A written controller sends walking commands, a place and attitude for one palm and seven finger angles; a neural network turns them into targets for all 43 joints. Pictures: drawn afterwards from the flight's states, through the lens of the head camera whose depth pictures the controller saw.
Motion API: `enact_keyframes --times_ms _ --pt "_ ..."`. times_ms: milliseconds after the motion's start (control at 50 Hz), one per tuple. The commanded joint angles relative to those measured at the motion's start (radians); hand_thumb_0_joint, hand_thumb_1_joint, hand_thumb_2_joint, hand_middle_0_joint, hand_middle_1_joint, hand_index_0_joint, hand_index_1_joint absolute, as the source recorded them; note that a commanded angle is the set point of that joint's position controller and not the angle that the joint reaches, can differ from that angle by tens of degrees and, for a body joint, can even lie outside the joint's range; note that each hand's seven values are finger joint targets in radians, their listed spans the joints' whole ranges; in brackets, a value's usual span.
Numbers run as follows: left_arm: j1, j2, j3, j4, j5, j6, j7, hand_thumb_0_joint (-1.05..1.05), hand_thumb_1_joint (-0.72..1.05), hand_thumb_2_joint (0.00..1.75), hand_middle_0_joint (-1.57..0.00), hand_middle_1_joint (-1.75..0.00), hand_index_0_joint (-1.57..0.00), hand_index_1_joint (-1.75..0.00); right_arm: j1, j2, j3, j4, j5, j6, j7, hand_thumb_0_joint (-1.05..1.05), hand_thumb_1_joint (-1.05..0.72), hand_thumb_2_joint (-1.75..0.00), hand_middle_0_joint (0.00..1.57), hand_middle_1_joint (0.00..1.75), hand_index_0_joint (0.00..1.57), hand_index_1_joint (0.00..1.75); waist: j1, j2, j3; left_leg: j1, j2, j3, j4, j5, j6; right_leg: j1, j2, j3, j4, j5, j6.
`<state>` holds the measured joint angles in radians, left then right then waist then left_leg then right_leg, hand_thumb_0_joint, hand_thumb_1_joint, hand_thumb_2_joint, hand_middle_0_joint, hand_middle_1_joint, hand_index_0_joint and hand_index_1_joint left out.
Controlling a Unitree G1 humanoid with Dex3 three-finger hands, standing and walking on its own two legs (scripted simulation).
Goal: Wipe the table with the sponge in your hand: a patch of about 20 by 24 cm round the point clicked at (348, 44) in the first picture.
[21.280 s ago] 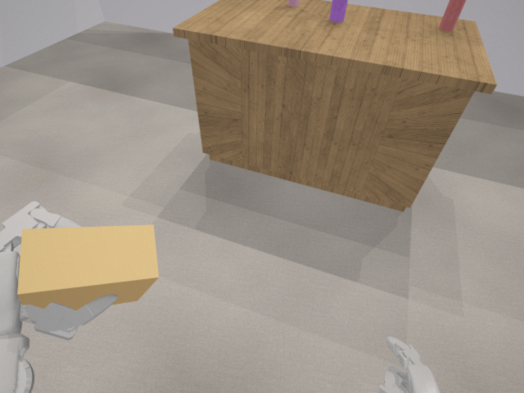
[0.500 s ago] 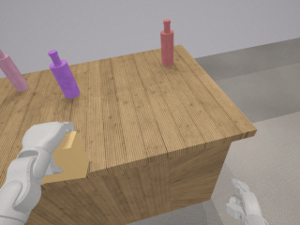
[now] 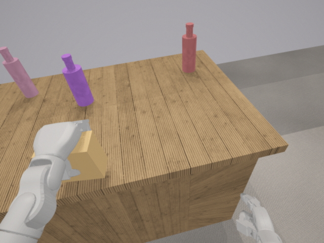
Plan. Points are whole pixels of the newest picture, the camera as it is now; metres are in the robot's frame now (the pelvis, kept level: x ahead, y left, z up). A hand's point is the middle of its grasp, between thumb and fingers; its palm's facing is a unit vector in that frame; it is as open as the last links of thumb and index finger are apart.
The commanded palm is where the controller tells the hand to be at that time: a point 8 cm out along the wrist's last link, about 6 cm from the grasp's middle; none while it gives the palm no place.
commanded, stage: move the sponge above the wiping area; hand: left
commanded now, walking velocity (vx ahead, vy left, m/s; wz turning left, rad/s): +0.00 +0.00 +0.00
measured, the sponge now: (77, 162) +0.25 +0.28 +0.07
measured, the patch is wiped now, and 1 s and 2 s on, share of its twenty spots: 0.00 0.00 0.05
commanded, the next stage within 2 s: lower the sponge onto the table in 0.74 s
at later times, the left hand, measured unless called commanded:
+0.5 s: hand (60, 140) +0.26 +0.29 +0.15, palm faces +0.17 -0.02 -0.99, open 10.0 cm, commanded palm +0.22 +0.28 +0.20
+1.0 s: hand (49, 137) +0.25 +0.31 +0.17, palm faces +0.17 -0.02 -0.98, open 10.0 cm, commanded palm +0.21 +0.28 +0.20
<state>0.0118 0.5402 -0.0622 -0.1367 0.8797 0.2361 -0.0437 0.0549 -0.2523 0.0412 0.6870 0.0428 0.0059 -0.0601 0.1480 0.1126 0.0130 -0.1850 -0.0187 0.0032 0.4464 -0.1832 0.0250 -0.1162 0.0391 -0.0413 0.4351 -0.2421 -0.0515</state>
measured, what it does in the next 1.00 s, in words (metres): stands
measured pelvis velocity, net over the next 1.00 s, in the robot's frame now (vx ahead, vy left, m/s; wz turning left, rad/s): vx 0.00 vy -0.02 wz -0.01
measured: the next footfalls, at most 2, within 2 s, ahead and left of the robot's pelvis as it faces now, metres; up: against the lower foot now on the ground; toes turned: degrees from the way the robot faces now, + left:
none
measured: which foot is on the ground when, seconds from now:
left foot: down 0.00-1.00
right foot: down 0.00-1.00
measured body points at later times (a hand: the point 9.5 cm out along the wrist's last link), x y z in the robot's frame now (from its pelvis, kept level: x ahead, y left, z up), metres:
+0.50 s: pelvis +0.00 -0.01 +0.00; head -0.03 -0.05 +0.45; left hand +0.25 +0.29 +0.21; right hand +0.24 -0.19 -0.09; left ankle +0.04 +0.10 -0.74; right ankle +0.00 -0.09 -0.74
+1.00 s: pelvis +0.00 -0.02 +0.00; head -0.03 -0.07 +0.45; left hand +0.24 +0.31 +0.22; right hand +0.24 -0.23 -0.09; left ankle +0.04 +0.10 -0.74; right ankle +0.00 -0.09 -0.74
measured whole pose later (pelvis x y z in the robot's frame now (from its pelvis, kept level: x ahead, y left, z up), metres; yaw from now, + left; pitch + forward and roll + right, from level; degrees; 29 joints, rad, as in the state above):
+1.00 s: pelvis +0.00 -0.02 +0.00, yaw -1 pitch -5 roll +0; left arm -0.03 0.60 0.08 -0.04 0.82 0.39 -0.03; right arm 0.04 -0.28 0.04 0.70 0.06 0.05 -0.04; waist 0.12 0.14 -0.01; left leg -0.17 0.01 0.00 0.43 -0.18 0.00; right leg -0.11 0.07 -0.04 0.42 -0.23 -0.08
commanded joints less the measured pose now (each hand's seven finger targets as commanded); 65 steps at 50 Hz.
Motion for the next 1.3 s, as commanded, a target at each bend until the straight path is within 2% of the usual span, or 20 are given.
enact_keyframes --times_ms 0,140,220,300,320,400,420,560,640,680,700,720,800,880,1000,1080,1120,1180,1200,1280 --pt "-0.397 0.278 0.247 -0.101 0.012 0.108 0.104 0.0 0.1 1.3 -1.2 -1.6 -1.2 -1.6 -0.241 -0.098 -0.03 -0.152 0.017 -0.042 0.0 0.0 -0.9 -0.9 0.2 0.3 0.2 0.3 -0.01 0.055 -0.171 0.103 -0.012 -0.071 -0.086 0.101 -0.005 -0.043 0.005 0.098 -0.105 0.052 -0.041" --pt "-0.268 0.08 0.013 -0.114 -0.021 0.193 -0.047 0.0 0.1 1.3 -1.2 -1.6 -1.2 -1.6 -0.264 -0.096 -0.015 -0.197 0.034 -0.027 0.01 0.0 -0.9 -0.9 0.2 0.3 0.2 0.3 -0.045 -0.047 -0.183 0.088 -0.003 -0.069 -0.077 0.086 0.009 -0.048 -0.01 0.048 -0.09 0.097 -0.015" --pt "-0.355 0.173 0.058 -0.173 0.044 0.156 -0.07 0.0 0.1 1.3 -1.2 -1.6 -1.2 -1.6 -0.258 -0.096 -0.009 -0.206 0.023 -0.035 0.001 0.0 -0.9 -0.9 0.2 0.3 0.2 0.3 -0.043 -0.092 -0.228 0.092 -0.004 -0.076 -0.07 0.067 0.02 -0.036 -0.006 0.052 -0.074 0.064 -0.014" --pt "-0.399 0.401 0.29 -0.31 0.078 0.06 0.007 0.0 0.1 1.3 -1.2 -1.6 -1.2 -1.6 -0.248 -0.101 -0.015 -0.197 -0.004 -0.044 -0.006 0.0 -0.9 -0.9 0.2 0.3 0.2 0.3 0.013 0.015 -0.298 0.126 -0.008 -0.093 -0.072 0.145 0.025 0.042 0.018 0.103 -0.059 0.119 -0.037" --pt "-0.403 0.319 0.243 -0.305 0.071 0.05 0.029 0.0 0.1 1.3 -1.2 -1.6 -1.2 -1.6 -0.24 -0.069 -0.005 -0.2 -0.006 -0.054 -0.004 0.0 -0.9 -0.9 0.2 0.3 0.2 0.3 0.011 0.016 -0.308 0.129 -0.015 -0.081 -0.07 0.188 0.019 0.05 0.009 0.067 -0.052 0.136 -0.035" --pt "-0.367 0.328 0.289 -0.165 0.041 0.098 0.089 0.0 0.1 1.3 -1.2 -1.6 -1.2 -1.6 -0.245 -0.093 -0.023 -0.159 0.007 -0.032 0.009 0.0 -0.9 -0.9 0.2 0.3 0.2 0.3 0.011 0.055 -0.193 0.115 -0.015 -0.078 -0.078 0.169 0.001 0.0 0.014 0.129 -0.107 0.103 -0.054" --pt "-0.366 0.263 0.236 -0.114 0.023 0.125 0.088 0.0 0.1 1.3 -1.2 -1.6 -1.2 -1.6 -0.246 -0.09 -0.021 -0.155 0.011 -0.028 0.011 0.0 -0.9 -0.9 0.2 0.3 0.2 0.3 0.001 0.022 -0.183 0.1 -0.014 -0.06 -0.075 0.163 -0.001 0.0 0.001 0.101 -0.11 0.103 -0.044" --pt "-0.277 0.133 0.045 -0.041 -0.026 0.204 -0.065 0.0 0.1 1.3 -1.2 -1.6 -1.2 -1.6 -0.262 -0.112 -0.018 -0.185 0.037 -0.021 0.002 0.0 -0.9 -0.9 0.2 0.3 0.2 0.3 -0.053 -0.069 -0.149 0.064 -0.016 -0.054 -0.06 0.071 0.017 -0.048 -0.017 0.073 -0.112 0.083 -0.006" --pt "-0.352 0.21 0.07 -0.13 0.028 0.122 -0.102 0.0 0.1 1.3 -1.2 -1.6 -1.2 -1.6 -0.237 -0.107 -0.016 -0.195 0.024 -0.047 -0.011 0.0 -0.9 -0.9 0.2 0.3 0.2 0.3 -0.064 -0.088 -0.21 0.101 -0.019 -0.06 -0.032 0.081 0.033 -0.049 -0.016 0.077 -0.098 0.078 -0.004" --pt "-0.373 0.284 0.154 -0.24 0.033 0.041 -0.075 0.0 0.1 1.3 -1.2 -1.6 -1.2 -1.6 -0.22 -0.099 -0.022 -0.204 0.009 -0.06 -0.02 0.0 -0.9 -0.9 0.2 0.3 0.2 0.3 -0.038 -0.07 -0.272 0.141 -0.026 -0.064 -0.024 0.129 0.039 -0.01 -0.013 0.08 -0.09 0.119 -0.007" --pt "-0.39 0.39 0.253 -0.303 0.037 0.007 -0.047 0.0 0.1 1.3 -1.2 -1.6 -1.2 -1.6 -0.224 -0.101 -0.022 -0.21 0.003 -0.074 -0.024 0.0 -0.9 -0.9 0.2 0.3 0.2 0.3 -0.017 -0.033 -0.295 0.155 -0.026 -0.074 -0.024 0.138 0.038 0.006 -0.004 0.118 -0.09 0.123 -0.021" --pt "-0.386 0.367 0.266 -0.294 0.037 -0.016 -0.017 0.0 0.1 1.3 -1.2 -1.6 -1.2 -1.6 -0.209 -0.079 -0.015 -0.205 -0.005 -0.084 -0.03 0.0 -0.9 -0.9 0.2 0.3 0.2 0.3 -0.008 -0.054 -0.308 0.152 -0.033 -0.056 -0.015 0.184 0.036 0.028 -0.011 0.097 -0.078 0.165 -0.021" --pt "-0.345 0.424 0.387 -0.16 0.02 0.01 0.096 0.0 0.1 1.3 -1.2 -1.6 -1.2 -1.6 -0.199 -0.103 -0.041 -0.152 0.001 -0.052 -0.014 0.0 -0.9 -0.9 0.2 0.3 0.2 0.3 0.014 0.027 -0.198 0.118 -0.031 -0.057 -0.035 0.189 0.009 0.01 -0.001 0.185 -0.117 0.16 -0.051" --pt "-0.267 0.309 0.292 -0.054 -0.033 0.117 0.1 0.0 0.1 1.3 -1.2 -1.6 -1.2 -1.6 -0.233 -0.116 -0.043 -0.152 0.016 -0.021 0.005 0.0 -0.9 -0.9 0.2 0.3 0.2 0.3 0.006 0.019 -0.168 0.075 -0.024 -0.038 -0.041 0.185 -0.001 0.019 -0.016 0.146 -0.109 0.18 -0.032" --pt "-0.143 0.147 0.092 -0.098 -0.07 0.194 -0.076 0.0 0.1 1.3 -1.2 -1.6 -1.2 -1.6 -0.288 -0.11 -0.023 -0.212 0.039 -0.025 0.005 0.0 -0.9 -0.9 0.2 0.3 0.2 0.3 -0.047 -0.087 -0.145 0.059 -0.022 -0.037 -0.015 0.139 0.023 -0.031 -0.026 0.117 -0.091 0.204 -0.001" --pt "-0.241 0.274 0.149 -0.185 -0.012 0.103 -0.108 0.0 0.1 1.3 -1.2 -1.6 -1.2 -1.6 -0.24 -0.119 -0.026 -0.204 0.019 -0.041 -0.017 0.0 -0.9 -0.9 0.2 0.3 0.2 0.3 -0.058 -0.134 -0.181 0.089 -0.025 -0.049 -0.003 0.1 0.041 -0.047 -0.03 0.108 -0.097 0.131 0.012" --pt "-0.356 0.366 0.234 -0.282 0.018 0.025 -0.071 0.0 0.1 1.3 -1.2 -1.6 -1.2 -1.6 -0.229 -0.097 -0.02 -0.216 0.007 -0.067 -0.036 0.0 -0.9 -0.9 0.2 0.3 0.2 0.3 -0.035 -0.1 -0.239 0.13 -0.033 -0.049 0.006 0.119 0.042 -0.034 -0.026 0.115 -0.098 0.1 0.001" --pt "-0.371 0.401 0.322 -0.183 0.03 -0.052 0.015 0.0 0.1 1.3 -1.2 -1.6 -1.2 -1.6 -0.18 -0.101 -0.035 -0.165 -0.002 -0.074 -0.048 0.0 -0.9 -0.9 0.2 0.3 0.2 0.3 -0.026 -0.049 -0.185 0.139 -0.035 -0.049 -0.014 0.111 0.029 -0.066 -0.009 0.123 -0.133 0.051 -0.017" --pt "-0.402 0.444 0.362 -0.196 0.039 -0.053 0.043 0.0 0.1 1.3 -1.2 -1.6 -1.2 -1.6 -0.191 -0.105 -0.037 -0.162 0.001 -0.077 -0.046 0.0 -0.9 -0.9 0.2 0.3 0.2 0.3 -0.014 0.038 -0.183 0.144 -0.035 -0.059 -0.026 0.094 0.023 -0.069 0.0 0.161 -0.142 0.027 -0.036" --pt "-0.37 0.317 0.298 -0.056 0.012 0.017 0.115 0.0 0.1 1.3 -1.2 -1.6 -1.2 -1.6 -0.197 -0.106 -0.05 -0.136 0.011 -0.054 -0.022 0.0 -0.9 -0.9 0.2 0.3 0.2 0.3 -0.01 0.053 -0.175 0.107 -0.023 -0.044 -0.037 0.121 0.003 -0.041 -0.009 0.136 -0.129 0.069 -0.04"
